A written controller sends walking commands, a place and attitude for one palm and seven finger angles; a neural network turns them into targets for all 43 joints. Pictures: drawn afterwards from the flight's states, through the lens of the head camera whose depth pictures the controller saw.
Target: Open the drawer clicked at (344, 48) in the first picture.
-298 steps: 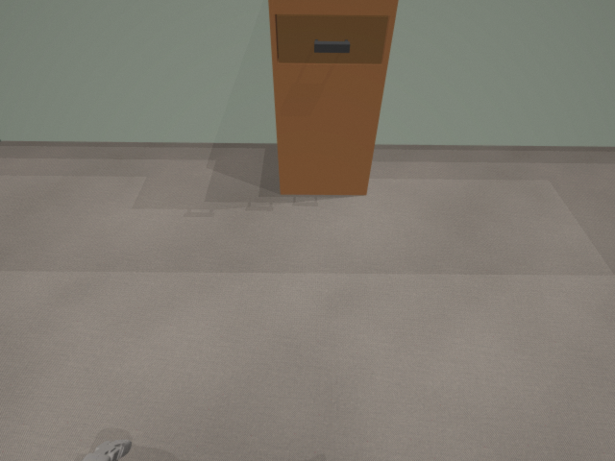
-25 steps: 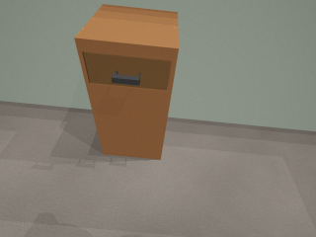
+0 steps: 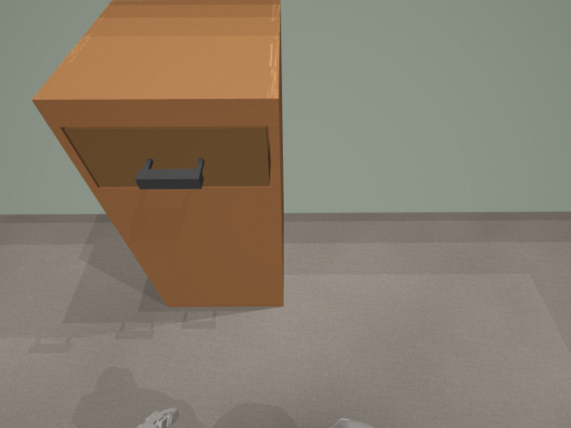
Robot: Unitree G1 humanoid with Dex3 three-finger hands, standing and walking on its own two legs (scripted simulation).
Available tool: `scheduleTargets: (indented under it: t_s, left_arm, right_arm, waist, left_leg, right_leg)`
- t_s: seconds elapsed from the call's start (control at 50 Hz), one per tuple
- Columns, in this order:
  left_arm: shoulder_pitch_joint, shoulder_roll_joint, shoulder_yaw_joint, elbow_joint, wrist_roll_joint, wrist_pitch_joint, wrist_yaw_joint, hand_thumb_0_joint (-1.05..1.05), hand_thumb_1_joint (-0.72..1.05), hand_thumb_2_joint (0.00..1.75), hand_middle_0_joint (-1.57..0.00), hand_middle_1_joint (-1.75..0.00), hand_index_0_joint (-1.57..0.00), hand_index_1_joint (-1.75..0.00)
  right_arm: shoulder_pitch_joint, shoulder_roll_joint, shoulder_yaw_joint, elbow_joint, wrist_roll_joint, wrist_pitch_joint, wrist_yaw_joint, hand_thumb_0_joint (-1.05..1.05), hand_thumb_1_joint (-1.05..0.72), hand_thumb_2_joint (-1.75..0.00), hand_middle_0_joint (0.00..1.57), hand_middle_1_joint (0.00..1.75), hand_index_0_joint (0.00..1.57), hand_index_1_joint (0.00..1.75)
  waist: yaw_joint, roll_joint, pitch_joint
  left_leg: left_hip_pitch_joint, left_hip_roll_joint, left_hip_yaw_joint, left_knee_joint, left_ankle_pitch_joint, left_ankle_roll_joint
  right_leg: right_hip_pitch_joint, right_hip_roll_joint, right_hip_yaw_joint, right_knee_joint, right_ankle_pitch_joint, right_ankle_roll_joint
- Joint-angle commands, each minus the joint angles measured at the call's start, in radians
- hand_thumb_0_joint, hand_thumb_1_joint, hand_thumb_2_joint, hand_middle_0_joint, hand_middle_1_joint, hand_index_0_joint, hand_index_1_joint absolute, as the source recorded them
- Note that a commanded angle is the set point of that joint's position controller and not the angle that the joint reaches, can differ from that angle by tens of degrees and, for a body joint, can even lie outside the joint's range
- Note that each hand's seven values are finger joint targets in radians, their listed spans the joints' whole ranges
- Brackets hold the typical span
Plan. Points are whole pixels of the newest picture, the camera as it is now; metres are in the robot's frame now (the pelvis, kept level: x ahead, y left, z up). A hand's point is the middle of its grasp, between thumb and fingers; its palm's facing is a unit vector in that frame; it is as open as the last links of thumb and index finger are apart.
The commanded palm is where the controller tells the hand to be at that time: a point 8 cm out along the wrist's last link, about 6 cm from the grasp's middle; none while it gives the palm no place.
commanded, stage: come to a stop and stand still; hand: left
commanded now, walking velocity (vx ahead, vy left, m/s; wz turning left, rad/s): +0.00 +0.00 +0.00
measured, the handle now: (172, 170) +0.58 +0.24 -0.02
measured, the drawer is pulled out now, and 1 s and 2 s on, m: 0.00 0.00 0.00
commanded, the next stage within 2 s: look again from close up in 1.38 s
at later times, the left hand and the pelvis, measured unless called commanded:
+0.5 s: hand out of the picture +0.08 +0.20 -0.16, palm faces +0.03 -0.97 -0.24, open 7.3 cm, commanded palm none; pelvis +0.05 +0.01 +0.01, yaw -3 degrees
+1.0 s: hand out of the picture +0.04 +0.13 -0.15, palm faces +0.03 -0.98 -0.22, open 7.2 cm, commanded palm none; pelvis +0.00 -0.05 +0.02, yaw -1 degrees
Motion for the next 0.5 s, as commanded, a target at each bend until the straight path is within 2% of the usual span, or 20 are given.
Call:
scheduleTargets:
  t_s: [0.0,0.02,0.04,0.06,0.08,0.12,0.18,0.2,0.22,0.24,0.26,0.28,0.3,0.32,0.36,0.4,0.42,0.48]
  left_arm:
    - [0.095,0.107,0.017,0.005,0.004,0.001,0.027,0.0,0.9,0.9,-0.2,-0.3,-0.2,-0.3]
    - [0.085,0.097,0.011,0.006,0.008,0.0,0.03,0.0,0.9,0.9,-0.2,-0.3,-0.2,-0.3]
    - [0.069,0.095,0.006,0.002,0.01,0.005,0.032,0.0,0.9,0.9,-0.2,-0.3,-0.2,-0.3]
    - [0.068,0.084,0.01,-0.007,0.014,0.012,0.034,0.0,0.9,0.9,-0.2,-0.3,-0.2,-0.3]
    - [0.077,0.097,0.008,-0.001,0.012,0.018,0.032,0.0,0.9,0.9,-0.2,-0.3,-0.2,-0.3]
    - [0.109,0.125,0.012,0.013,0.011,0.029,0.033,0.0,0.9,0.9,-0.2,-0.3,-0.2,-0.3]
    - [0.124,0.162,0.027,0.01,0.005,0.052,0.038,0.0,0.9,0.9,-0.2,-0.3,-0.2,-0.3]
    - [0.125,0.169,0.029,0.007,0.003,0.06,0.038,0.0,0.9,0.9,-0.2,-0.3,-0.2,-0.3]
    - [0.133,0.159,0.027,0.004,0.003,0.067,0.038,0.0,0.9,0.9,-0.2,-0.3,-0.2,-0.3]
    - [0.147,0.136,0.025,-0.011,-0.001,0.074,0.04,0.0,0.9,0.9,-0.2,-0.3,-0.2,-0.3]
    - [0.167,0.112,0.019,-0.021,-0.004,0.079,0.043,0.0,0.9,0.9,-0.2,-0.3,-0.2,-0.3]
    - [0.171,0.104,0.016,-0.021,-0.006,0.083,0.043,0.0,0.9,0.9,-0.2,-0.3,-0.2,-0.3]
    - [0.162,0.108,0.018,-0.017,-0.006,0.092,0.043,0.0,0.9,0.9,-0.2,-0.3,-0.2,-0.3]
    - [0.165,0.123,0.021,-0.016,-0.004,0.1,0.042,0.0,0.9,0.9,-0.2,-0.3,-0.2,-0.3]
    - [0.185,0.121,0.029,-0.015,0.0,0.1,0.04,0.0,0.9,0.9,-0.2,-0.3,-0.2,-0.3]
    - [0.182,0.115,0.03,-0.024,0.0,0.098,0.036,0.0,0.9,0.9,-0.2,-0.3,-0.2,-0.3]
    - [0.171,0.121,0.029,-0.03,0.001,0.097,0.034,0.0,0.9,0.9,-0.2,-0.3,-0.2,-0.3]
    - [0.158,0.102,0.024,-0.052,-0.002,0.096,0.029,0.0,0.9,0.9,-0.2,-0.3,-0.2,-0.3]
  right_arm:
    - [0.025,-0.032,-0.012,-0.078,-0.016,0.003,0.008,0.0,-0.9,-0.9,0.2,0.3,0.2,0.3]
    - [0.043,-0.021,-0.008,-0.069,-0.014,0.01,0.007,0.0,-0.9,-0.9,0.2,0.3,0.2,0.3]
    - [0.058,-0.004,0.001,-0.064,-0.011,0.018,0.004,0.0,-0.9,-0.9,0.2,0.3,0.2,0.3]
    - [0.057,0.006,0.006,-0.065,-0.011,0.023,0.001,0.0,-0.9,-0.9,0.2,0.3,0.2,0.3]
    - [0.034,0.005,0.009,-0.071,-0.008,0.026,0.001,0.0,-0.9,-0.9,0.2,0.3,0.2,0.3]
    - [-0.026,-0.015,0.007,-0.09,0.001,0.025,0.001,0.0,-0.9,-0.9,0.2,0.3,0.2,0.3]
    - [-0.084,-0.074,-0.011,-0.117,-0.003,0.035,-0.002,0.0,-0.9,-0.9,0.2,0.3,0.2,0.3]
    - [-0.09,-0.095,-0.017,-0.122,-0.004,0.037,-0.002,0.0,-0.9,-0.9,0.2,0.3,0.2,0.3]
    - [-0.096,-0.118,-0.022,-0.127,-0.004,0.033,-0.001,0.0,-0.9,-0.9,0.2,0.3,0.2,0.3]
    - [-0.105,-0.165,-0.027,-0.146,-0.009,0.028,-0.004,0.0,-0.9,-0.9,0.2,0.3,0.2,0.3]
    - [-0.128,-0.208,-0.032,-0.162,-0.013,0.03,-0.007,0.0,-0.9,-0.9,0.2,0.3,0.2,0.3]
    - [-0.154,-0.222,-0.035,-0.169,-0.014,0.032,-0.01,0.0,-0.9,-0.9,0.2,0.3,0.2,0.3]
    - [-0.184,-0.222,-0.033,-0.174,-0.017,0.032,-0.018,0.0,-0.9,-0.9,0.2,0.3,0.2,0.3]
    - [-0.201,-0.213,-0.03,-0.184,-0.014,0.03,-0.024,0.0,-0.9,-0.9,0.2,0.3,0.2,0.3]
    - [-0.251,-0.216,-0.034,-0.203,-0.02,0.036,-0.026,0.0,-0.9,-0.9,0.2,0.3,0.2,0.3]
    - [-0.252,-0.23,-0.045,-0.213,-0.02,0.041,-0.025,0.0,-0.9,-0.9,0.2,0.3,0.2,0.3]
    - [-0.247,-0.231,-0.05,-0.217,-0.018,0.041,-0.025,0.0,-0.9,-0.9,0.2,0.3,0.2,0.3]
    - [-0.248,-0.243,-0.06,-0.213,-0.019,0.044,-0.019,0.0,-0.9,-0.9,0.2,0.3,0.2,0.3]
  waist:
    - [0.0,-0.065,-0.019]
    - [-0.015,-0.061,-0.034]
    - [-0.029,-0.089,-0.053]
    - [-0.023,-0.093,-0.07]
    - [-0.009,-0.111,-0.078]
    - [0.019,-0.124,-0.112]
    - [0.027,-0.15,-0.118]
    - [0.022,-0.15,-0.111]
    - [0.024,-0.097,-0.113]
    - [0.029,0.014,-0.108]
    - [0.043,0.111,-0.1]
    - [0.044,0.155,-0.091]
    - [0.042,0.207,-0.086]
    - [0.045,0.197,-0.084]
    - [0.055,0.16,-0.115]
    - [0.043,0.108,-0.178]
    - [0.035,0.076,-0.184]
    - [0.022,0.135,-0.213]
  left_leg:
    - [-0.145,0.074,-0.048,-0.014,0.109,-0.007]
    - [-0.1,0.065,-0.034,-0.111,0.101,-0.019]
    - [-0.049,0.058,-0.025,-0.204,0.106,-0.032]
    - [-0.028,0.044,-0.012,-0.284,0.124,-0.04]
    - [-0.029,0.03,0.002,-0.345,0.146,-0.045]
    - [-0.032,0.009,0.009,-0.468,0.17,-0.05]
    - [0.012,-0.01,0.015,-0.624,0.28,-0.059]
    - [0.051,-0.006,0.013,-0.679,0.356,-0.057]
    - [0.105,0.031,-0.021,-0.722,0.54,-0.042]
    - [0.136,0.141,-0.114,-0.751,0.796,0.004]
    - [0.103,0.24,-0.175,-0.8,0.942,0.067]
    - [0.063,0.294,-0.216,-0.859,0.977,0.128]
    - [0.051,0.301,-0.251,-0.892,0.98,0.168]
    - [0.02,0.3,-0.223,-0.894,0.95,0.18]
    - [0.094,0.28,-0.186,-0.844,0.976,0.189]
    - [0.199,0.263,-0.157,-0.808,0.988,0.182]
    - [0.207,0.266,-0.153,-0.805,0.974,0.18]
    - [0.217,0.26,-0.159,-0.805,0.88,0.167]
  right_leg:
    - [-0.002,-0.298,0.265,-0.424,0.154,-0.109]
    - [-0.023,-0.275,0.219,-0.411,0.266,-0.1]
    - [-0.05,-0.258,0.172,-0.397,0.341,-0.094]
    - [-0.034,-0.238,0.15,-0.375,0.391,-0.092]
    - [0.002,-0.226,0.141,-0.357,0.429,-0.089]
    - [0.094,-0.226,0.16,-0.304,0.502,-0.097]
    - [0.149,-0.228,0.175,-0.214,0.515,-0.074]
    - [0.128,-0.225,0.177,-0.183,0.483,-0.055]
    - [0.088,-0.191,0.162,-0.133,0.416,-0.02]
    - [0.041,-0.12,0.114,-0.075,0.265,0.031]
    - [0.046,-0.058,0.072,-0.004,0.049,0.067]
    - [0.058,-0.022,0.067,0.127,-0.215,0.078]
    - [0.027,-0.013,0.111,0.259,-0.342,0.085]
    - [0.025,-0.023,0.159,0.345,-0.355,0.081]
    - [-0.041,-0.019,0.18,0.423,-0.326,0.085]
    - [-0.083,-0.012,0.176,0.423,-0.303,0.099]
    - [-0.083,-0.014,0.17,0.405,-0.3,0.104]
    - [-0.018,-0.032,0.154,0.217,-0.299,0.101]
